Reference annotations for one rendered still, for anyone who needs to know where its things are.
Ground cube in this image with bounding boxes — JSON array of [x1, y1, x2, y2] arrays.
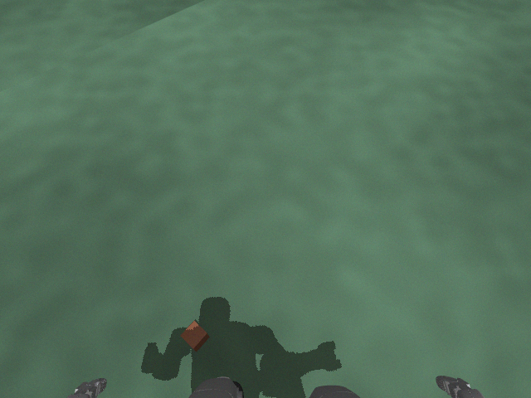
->
[[180, 321, 209, 352]]

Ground left robot hand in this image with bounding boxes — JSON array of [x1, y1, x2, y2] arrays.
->
[[67, 378, 107, 398]]

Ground right robot hand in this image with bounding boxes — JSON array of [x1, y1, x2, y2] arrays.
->
[[436, 376, 485, 398]]

